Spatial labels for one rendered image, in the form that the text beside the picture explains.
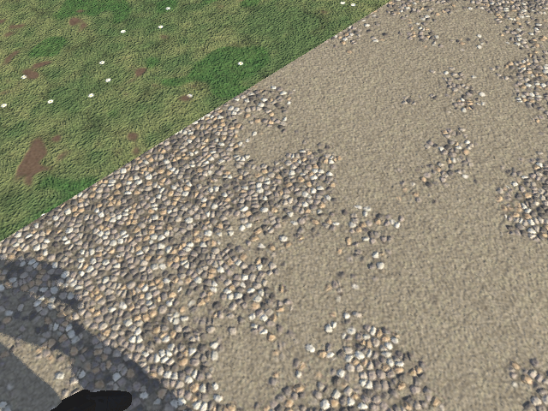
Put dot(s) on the robot left hand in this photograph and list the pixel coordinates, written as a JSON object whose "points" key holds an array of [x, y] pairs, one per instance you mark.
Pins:
{"points": [[84, 400]]}

